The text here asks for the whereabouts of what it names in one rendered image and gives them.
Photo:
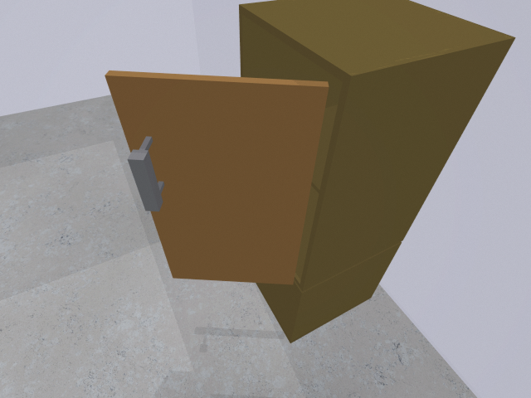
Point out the handle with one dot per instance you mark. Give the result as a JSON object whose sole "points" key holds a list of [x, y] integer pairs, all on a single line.
{"points": [[142, 168]]}

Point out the cupboard door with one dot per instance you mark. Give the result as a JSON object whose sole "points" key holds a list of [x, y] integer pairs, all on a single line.
{"points": [[236, 156]]}

